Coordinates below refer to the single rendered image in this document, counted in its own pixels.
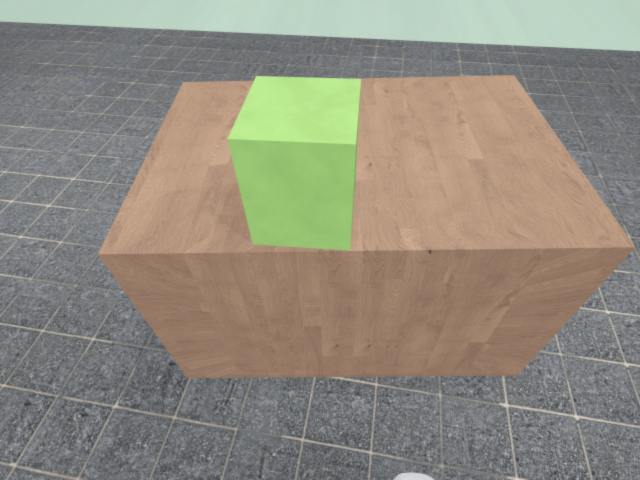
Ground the carton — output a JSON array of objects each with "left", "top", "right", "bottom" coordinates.
[{"left": 228, "top": 76, "right": 361, "bottom": 251}]

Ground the pedestal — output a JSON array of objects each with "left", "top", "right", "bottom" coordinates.
[{"left": 98, "top": 75, "right": 635, "bottom": 378}]

